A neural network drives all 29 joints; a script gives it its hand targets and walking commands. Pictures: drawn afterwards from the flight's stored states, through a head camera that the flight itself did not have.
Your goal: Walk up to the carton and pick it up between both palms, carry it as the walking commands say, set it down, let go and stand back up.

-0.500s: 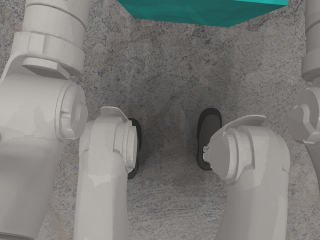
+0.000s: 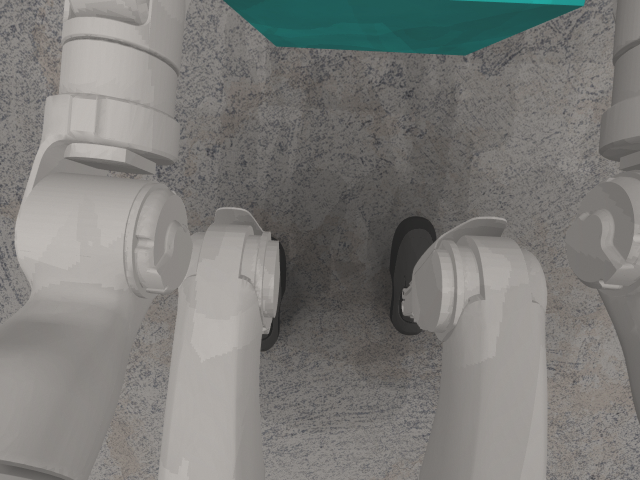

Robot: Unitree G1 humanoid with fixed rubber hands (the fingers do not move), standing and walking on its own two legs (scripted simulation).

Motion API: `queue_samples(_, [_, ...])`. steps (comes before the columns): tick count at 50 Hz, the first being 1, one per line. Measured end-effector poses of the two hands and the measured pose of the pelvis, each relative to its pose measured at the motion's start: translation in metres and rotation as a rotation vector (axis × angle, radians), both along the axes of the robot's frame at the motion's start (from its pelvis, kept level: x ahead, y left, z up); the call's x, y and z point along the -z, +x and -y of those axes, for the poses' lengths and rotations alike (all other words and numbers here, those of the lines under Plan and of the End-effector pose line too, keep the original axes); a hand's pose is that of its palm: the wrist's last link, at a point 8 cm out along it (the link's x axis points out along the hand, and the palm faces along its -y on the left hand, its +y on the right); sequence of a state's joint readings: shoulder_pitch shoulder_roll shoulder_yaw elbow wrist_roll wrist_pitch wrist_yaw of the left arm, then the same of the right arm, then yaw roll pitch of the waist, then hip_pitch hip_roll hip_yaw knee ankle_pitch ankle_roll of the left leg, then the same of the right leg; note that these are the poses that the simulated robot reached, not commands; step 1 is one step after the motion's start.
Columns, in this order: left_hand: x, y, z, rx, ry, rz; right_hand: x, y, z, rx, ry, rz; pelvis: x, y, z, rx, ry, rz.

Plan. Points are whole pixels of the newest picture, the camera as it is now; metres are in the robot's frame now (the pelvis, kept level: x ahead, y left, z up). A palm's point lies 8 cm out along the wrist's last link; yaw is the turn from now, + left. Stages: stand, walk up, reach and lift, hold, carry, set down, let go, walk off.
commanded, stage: reach and lift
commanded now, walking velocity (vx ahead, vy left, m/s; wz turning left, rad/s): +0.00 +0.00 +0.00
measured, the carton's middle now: out of the picture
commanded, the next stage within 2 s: none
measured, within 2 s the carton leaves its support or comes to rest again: neither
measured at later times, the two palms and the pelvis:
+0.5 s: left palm out of the picture +0.56 +0.14 -0.05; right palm out of the picture +0.57 -0.19 -0.04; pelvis -0.02 +0.00 +0.04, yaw +0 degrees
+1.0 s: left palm out of the picture +0.54 +0.14 +0.02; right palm out of the picture +0.54 -0.18 +0.03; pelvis -0.03 +0.00 +0.09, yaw +0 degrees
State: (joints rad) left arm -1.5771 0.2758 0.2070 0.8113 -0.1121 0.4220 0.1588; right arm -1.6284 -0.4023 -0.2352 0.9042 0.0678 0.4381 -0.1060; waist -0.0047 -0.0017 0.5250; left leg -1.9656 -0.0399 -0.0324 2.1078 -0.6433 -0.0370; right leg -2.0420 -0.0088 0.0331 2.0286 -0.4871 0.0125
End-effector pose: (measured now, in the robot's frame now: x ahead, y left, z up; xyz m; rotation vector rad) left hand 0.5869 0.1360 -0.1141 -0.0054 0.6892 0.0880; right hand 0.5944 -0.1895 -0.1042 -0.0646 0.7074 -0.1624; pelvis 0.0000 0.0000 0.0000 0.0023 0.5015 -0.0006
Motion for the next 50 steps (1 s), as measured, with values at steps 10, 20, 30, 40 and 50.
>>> queue_samples(10, [-0.024, -0.013, -0.002, -0.021, -0.020, 0.009, -0.024, -0.012, -0.002, 0.005, 0.010, 0.011, -0.019, -0.007, 0.000, -0.002, -0.001, 0.013])
queue_samples(20, [-0.051, -0.021, -0.004, -0.027, -0.025, 0.022, -0.051, -0.020, -0.004, 0.010, 0.016, 0.024, -0.035, -0.016, -0.001, -0.002, -0.002, 0.034])
queue_samples(30, [-0.077, -0.029, -0.005, -0.024, -0.022, 0.022, -0.077, -0.028, -0.005, 0.009, 0.015, 0.023, -0.054, -0.020, -0.001, -0.003, -0.001, 0.057])
queue_samples(40, [-0.103, -0.040, -0.006, -0.023, -0.020, 0.019, -0.102, -0.039, -0.007, 0.006, 0.012, 0.020, -0.074, -0.023, -0.001, -0.003, -0.002, 0.088])
queue_samples(50, [-0.132, -0.051, -0.007, -0.019, -0.014, 0.021, -0.132, -0.050, -0.008, 0.007, 0.013, 0.022, -0.095, -0.027, -0.002, -0.003, -0.002, 0.122])
